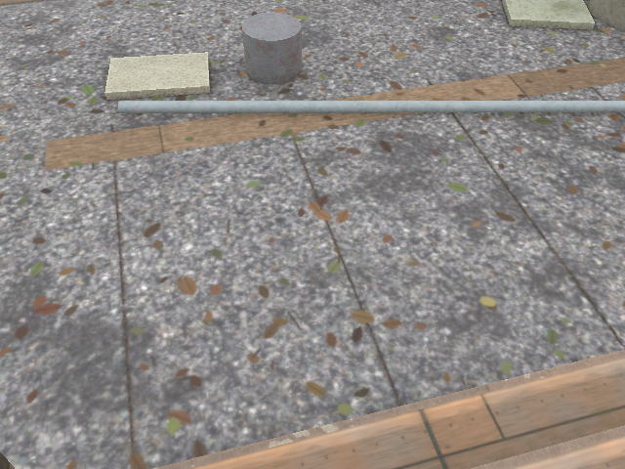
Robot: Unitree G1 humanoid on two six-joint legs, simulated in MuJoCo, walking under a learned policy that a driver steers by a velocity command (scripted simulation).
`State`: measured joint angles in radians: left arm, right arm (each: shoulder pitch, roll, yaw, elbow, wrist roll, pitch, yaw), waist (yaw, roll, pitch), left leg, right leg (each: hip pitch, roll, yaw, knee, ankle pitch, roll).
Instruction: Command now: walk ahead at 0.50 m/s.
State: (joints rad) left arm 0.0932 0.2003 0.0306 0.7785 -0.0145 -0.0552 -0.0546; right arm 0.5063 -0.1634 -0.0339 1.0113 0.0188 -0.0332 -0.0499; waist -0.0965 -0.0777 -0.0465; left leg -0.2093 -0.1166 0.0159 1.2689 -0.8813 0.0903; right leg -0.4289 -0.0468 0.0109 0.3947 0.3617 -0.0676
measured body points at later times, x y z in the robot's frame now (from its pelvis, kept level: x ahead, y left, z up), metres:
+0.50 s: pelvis +0.25 +0.01 -0.14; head +0.26 +0.02 +0.31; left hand +0.16 +0.24 -0.29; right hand +0.44 -0.20 -0.25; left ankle +0.38 +0.14 -0.86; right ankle +0.11 -0.10 -0.77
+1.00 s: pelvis +0.53 +0.05 -0.31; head +0.51 +0.05 +0.14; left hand +0.59 +0.35 -0.39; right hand +0.65 -0.18 -0.44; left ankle +0.36 +0.13 -0.95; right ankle +0.69 -0.03 -1.04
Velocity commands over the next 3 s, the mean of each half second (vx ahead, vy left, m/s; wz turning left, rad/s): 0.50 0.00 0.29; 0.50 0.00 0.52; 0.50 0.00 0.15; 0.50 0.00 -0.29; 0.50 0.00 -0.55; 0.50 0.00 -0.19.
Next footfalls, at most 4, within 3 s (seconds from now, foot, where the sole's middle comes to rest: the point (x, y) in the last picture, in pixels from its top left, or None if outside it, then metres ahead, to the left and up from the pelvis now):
0.54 left None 0.39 0.13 -0.98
1.04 right None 0.70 -0.02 -1.16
1.64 left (167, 421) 0.96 0.39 -1.33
2.14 right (203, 324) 1.33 0.29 -1.33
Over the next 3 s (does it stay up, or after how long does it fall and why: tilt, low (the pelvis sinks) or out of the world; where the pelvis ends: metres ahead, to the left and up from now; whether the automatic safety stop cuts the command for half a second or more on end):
stays up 1.60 0.40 -0.55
